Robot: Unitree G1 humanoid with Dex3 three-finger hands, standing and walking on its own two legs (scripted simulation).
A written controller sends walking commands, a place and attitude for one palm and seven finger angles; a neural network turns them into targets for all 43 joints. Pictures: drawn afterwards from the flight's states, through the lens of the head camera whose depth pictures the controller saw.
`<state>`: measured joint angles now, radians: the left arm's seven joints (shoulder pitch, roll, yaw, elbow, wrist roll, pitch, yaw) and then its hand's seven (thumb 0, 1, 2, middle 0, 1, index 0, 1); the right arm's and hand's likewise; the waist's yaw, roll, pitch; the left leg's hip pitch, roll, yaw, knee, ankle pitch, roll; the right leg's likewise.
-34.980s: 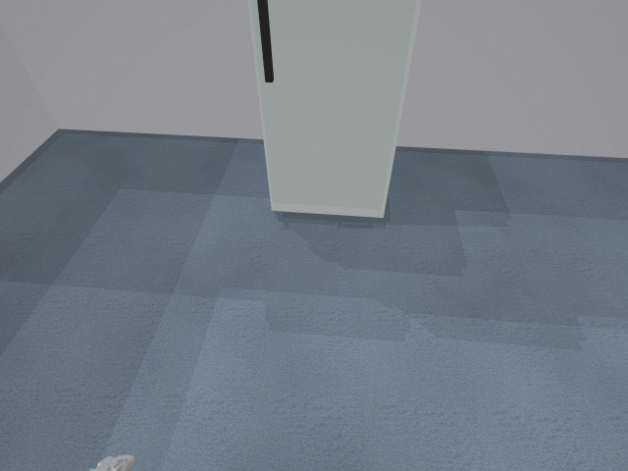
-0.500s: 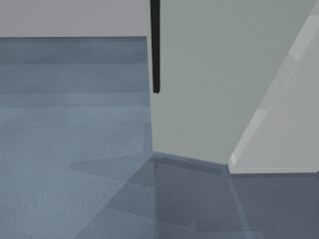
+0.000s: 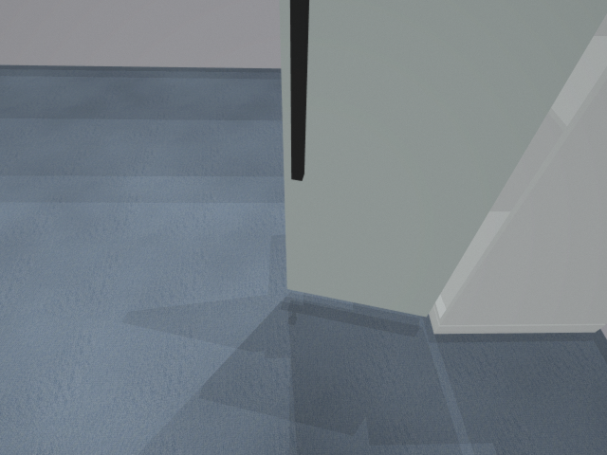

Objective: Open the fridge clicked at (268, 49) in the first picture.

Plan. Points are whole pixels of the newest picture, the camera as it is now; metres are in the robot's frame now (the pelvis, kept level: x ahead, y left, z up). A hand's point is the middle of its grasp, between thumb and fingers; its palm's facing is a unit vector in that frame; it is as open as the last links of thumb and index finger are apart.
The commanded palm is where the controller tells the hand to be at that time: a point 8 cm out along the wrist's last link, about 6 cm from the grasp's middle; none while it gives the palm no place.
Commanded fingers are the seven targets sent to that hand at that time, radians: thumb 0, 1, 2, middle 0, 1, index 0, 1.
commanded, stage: look to check the result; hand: left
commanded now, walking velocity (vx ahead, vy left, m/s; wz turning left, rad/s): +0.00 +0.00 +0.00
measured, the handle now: (301, 96) +0.72 +0.05 +0.10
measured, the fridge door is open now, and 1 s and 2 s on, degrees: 77 77 77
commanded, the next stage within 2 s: stand and wait in 0.44 s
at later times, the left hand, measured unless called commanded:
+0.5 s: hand out of the picture +0.01 +0.17 -0.18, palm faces +0.02 -0.98 -0.18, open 7.4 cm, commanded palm none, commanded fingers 0.00 0.90 0.90 -0.20 -0.30 -0.20 -0.30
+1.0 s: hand out of the picture +0.03 +0.17 -0.18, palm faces +0.02 -0.98 -0.18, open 7.4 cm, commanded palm none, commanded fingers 0.00 0.90 0.90 -0.20 -0.30 -0.20 -0.30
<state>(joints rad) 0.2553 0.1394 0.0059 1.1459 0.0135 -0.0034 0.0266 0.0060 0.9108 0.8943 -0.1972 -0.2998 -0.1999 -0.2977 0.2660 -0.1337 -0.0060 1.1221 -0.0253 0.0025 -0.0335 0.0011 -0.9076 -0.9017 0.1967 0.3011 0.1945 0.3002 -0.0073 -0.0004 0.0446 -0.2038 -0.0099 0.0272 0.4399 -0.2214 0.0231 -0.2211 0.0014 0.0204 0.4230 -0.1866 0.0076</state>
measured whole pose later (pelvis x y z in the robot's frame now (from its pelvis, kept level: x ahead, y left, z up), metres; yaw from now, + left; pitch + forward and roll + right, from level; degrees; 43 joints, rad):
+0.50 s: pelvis +0.01 +0.00 +0.00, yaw +0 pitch -1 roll +0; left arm 0.24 0.15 0.01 1.15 0.01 -0.01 0.03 0.01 0.91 0.89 -0.20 -0.30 -0.20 -0.30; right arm 0.26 -0.13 0.00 1.14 -0.02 0.00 -0.03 0.00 -0.90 -0.90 0.20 0.30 0.19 0.30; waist -0.01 0.00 0.05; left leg -0.18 -0.01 0.03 0.42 -0.23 0.02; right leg -0.20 0.00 0.02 0.41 -0.20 0.01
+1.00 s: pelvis +0.02 +0.00 +0.00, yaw +0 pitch -1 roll +0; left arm 0.24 0.15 0.00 1.15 0.01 -0.01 0.03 0.00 0.91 0.89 -0.20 -0.30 -0.20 -0.30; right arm 0.24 -0.14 0.00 1.14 -0.02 -0.01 -0.04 0.00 -0.91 -0.90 0.20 0.30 0.19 0.30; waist -0.01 -0.01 0.05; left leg -0.15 -0.01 0.03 0.41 -0.23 0.02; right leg -0.17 0.00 0.02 0.40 -0.20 0.01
